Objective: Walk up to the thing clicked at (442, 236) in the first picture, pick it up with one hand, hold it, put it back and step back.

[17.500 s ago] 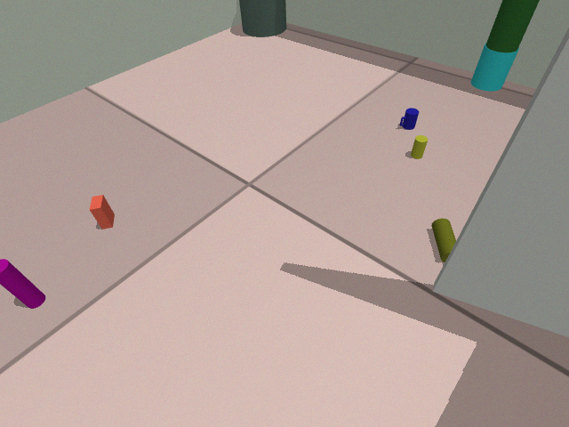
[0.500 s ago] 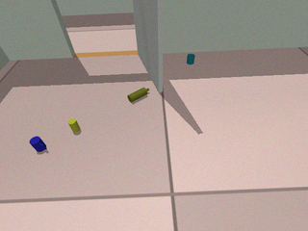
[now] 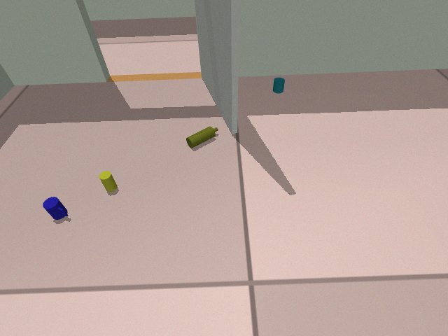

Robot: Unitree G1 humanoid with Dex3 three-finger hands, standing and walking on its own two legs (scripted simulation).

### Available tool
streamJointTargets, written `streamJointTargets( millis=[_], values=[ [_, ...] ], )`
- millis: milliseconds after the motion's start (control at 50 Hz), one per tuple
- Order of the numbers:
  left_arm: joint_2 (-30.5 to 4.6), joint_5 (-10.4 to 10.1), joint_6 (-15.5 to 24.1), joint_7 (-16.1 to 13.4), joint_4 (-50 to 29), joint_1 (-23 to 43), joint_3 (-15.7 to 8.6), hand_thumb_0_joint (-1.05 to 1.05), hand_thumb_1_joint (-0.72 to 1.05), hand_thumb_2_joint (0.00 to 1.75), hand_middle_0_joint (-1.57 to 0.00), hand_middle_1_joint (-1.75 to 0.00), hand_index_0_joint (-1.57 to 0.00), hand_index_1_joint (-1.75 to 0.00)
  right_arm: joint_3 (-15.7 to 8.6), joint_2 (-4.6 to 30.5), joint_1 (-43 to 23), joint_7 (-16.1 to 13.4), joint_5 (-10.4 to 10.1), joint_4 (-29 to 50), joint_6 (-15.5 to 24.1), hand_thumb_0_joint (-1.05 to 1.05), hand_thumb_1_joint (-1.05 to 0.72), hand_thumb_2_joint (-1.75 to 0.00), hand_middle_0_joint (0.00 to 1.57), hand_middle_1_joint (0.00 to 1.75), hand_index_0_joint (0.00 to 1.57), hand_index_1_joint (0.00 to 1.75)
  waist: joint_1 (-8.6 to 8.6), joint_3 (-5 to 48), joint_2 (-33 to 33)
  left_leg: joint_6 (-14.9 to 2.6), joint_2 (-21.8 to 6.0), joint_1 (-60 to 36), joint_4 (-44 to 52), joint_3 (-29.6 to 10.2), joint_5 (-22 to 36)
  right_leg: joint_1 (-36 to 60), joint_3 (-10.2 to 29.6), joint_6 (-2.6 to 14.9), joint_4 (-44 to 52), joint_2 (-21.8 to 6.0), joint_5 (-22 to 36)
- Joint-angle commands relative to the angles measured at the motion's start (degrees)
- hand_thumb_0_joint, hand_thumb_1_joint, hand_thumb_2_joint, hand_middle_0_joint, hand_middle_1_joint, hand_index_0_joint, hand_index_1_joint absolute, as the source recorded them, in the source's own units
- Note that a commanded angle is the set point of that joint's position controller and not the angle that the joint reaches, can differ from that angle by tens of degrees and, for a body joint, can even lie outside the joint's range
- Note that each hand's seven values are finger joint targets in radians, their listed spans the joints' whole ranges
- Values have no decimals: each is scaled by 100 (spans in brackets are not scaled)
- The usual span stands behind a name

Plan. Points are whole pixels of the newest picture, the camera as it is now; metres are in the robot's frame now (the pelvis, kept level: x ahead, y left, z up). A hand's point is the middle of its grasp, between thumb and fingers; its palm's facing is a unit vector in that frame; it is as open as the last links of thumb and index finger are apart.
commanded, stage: stand
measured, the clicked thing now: (203, 135) +1.49 +0.15 -0.74
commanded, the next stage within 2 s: none
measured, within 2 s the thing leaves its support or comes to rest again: neither
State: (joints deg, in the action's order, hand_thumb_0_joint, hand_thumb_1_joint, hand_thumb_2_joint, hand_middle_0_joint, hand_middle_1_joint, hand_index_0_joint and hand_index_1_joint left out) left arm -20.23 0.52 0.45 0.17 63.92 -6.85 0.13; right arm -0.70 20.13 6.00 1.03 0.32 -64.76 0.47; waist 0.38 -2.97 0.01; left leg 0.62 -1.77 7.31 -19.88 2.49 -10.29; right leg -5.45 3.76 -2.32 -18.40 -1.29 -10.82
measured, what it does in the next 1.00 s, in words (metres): stands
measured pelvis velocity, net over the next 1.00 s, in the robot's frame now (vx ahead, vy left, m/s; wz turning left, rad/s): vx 0.00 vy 0.00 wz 0.00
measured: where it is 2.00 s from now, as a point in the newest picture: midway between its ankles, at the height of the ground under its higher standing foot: outside the picture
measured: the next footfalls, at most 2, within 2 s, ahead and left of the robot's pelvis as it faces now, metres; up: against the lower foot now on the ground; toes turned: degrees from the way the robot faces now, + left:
none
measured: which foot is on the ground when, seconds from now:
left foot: down 0.00-1.00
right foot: down 0.00-1.00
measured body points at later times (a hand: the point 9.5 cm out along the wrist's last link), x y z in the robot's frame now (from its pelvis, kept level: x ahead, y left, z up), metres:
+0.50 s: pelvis +0.00 +0.00 +0.00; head +0.01 +0.00 +0.45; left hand +0.07 +0.31 -0.13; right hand +0.08 -0.30 -0.13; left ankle +0.01 +0.12 -0.75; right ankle -0.01 -0.15 -0.75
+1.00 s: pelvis +0.00 +0.00 +0.00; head +0.01 +0.00 +0.45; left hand +0.07 +0.30 -0.13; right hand +0.08 -0.30 -0.13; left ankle +0.01 +0.12 -0.75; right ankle -0.01 -0.15 -0.75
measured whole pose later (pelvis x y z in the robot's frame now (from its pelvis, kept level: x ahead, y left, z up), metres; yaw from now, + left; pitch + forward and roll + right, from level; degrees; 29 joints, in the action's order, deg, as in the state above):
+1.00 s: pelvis +0.00 +0.00 +0.00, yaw +0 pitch -2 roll +0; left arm -20.3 0.6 0.2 0.2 63.4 -7.6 0.1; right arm -0.8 20.2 6.2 0.9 0.4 -64.3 0.6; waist 0.1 -2.8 0.0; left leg 0.5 -1.4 6.7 -19.4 2.5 -10.2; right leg -5.1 3.7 -2.4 -18.4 -1.7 -11.1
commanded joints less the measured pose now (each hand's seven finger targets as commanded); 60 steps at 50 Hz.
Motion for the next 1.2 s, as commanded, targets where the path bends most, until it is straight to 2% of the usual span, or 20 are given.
streamJointTargets(
  millis=[0,60,140,160,240,380,580,800,940,1040,1180],
  values=[
    [-1194,17,121,-82,-292,140,-235,0,90,90,-20,-30,-20,-30,-237,1237,-215,-108,17,376,97,0,-90,-90,20,30,20,30,1,385,-5,-189,-624,-256,286,-523,641,-220,272,285,254,-574,890],
    [-1192,2,110,-72,-281,123,-227,0,90,90,-20,-30,-20,-30,-237,1235,-213,-102,6,360,99,0,-90,-90,20,30,20,30,2,281,19,-165,-614,-202,351,-553,425,-288,276,291,277,-539,624],
    [-1209,16,117,-75,-317,177,-238,0,90,90,-20,-30,-20,-30,-238,1218,-230,-103,13,394,115,0,-90,-90,20,30,20,30,19,426,43,-167,-625,-259,324,-544,730,-171,263,292,218,-559,900],
    [-1201,8,124,-65,-313,84,-234,0,90,90,-20,-30,-20,-30,-232,1243,-224,-105,7,382,116,0,-90,-90,20,30,20,30,-28,464,52,-195,-637,-324,308,-538,711,-162,276,280,280,-574,935],
    [-1191,20,107,-77,-321,142,-240,0,90,90,-20,-30,-20,-30,-237,1244,-242,-110,11,382,103,0,-90,-90,20,30,20,30,-13,377,17,-198,-636,-298,354,-558,514,-215,264,292,268,-564,793],
    [-1198,18,120,-76,-324,95,-233,0,90,90,-20,-30,-20,-30,-245,1245,-261,-106,6,408,109,0,-90,-90,20,30,20,30,0,457,6,-182,-626,-361,297,-541,740,-206,241,278,215,-561,910],
    [-1228,11,112,-85,-331,107,-242,0,90,90,-20,-30,-20,-30,-223,1203,-194,-112,18,387,103,0,-90,-90,20,30,20,30,4,386,9,-196,-612,-272,334,-534,666,-192,256,284,250,-576,872],
    [-1208,26,121,-83,-355,71,-242,0,90,90,-20,-30,-20,-30,-254,1236,-204,-124,13,412,113,0,-90,-90,20,30,20,30,-14,478,-30,-208,-633,-391,273,-511,877,-171,234,284,244,-584,1008],
    [-1207,12,91,-76,-327,70,-250,0,90,90,-20,-30,-20,-30,-240,1225,-178,-111,15,386,107,0,-90,-90,20,30,20,30,-9,232,45,-185,-592,-206,445,-565,316,-281,249,313,273,-545,591],
    [-1220,30,91,-63,-325,48,-256,0,90,90,-20,-30,-20,-30,-257,1235,-188,-108,10,402,107,0,-90,-90,20,30,20,30,-5,220,2,-177,-593,-202,478,-587,122,-341,263,325,289,-539,450],
    [-1243,18,122,-75,-376,74,-252,0,90,90,-20,-30,-20,-30,-250,1212,-162,-113,4,408,119,0,-90,-90,20,30,20,30,18,525,-74,-178,-612,-417,273,-542,809,-190,275,307,206,-584,993]
  ],
)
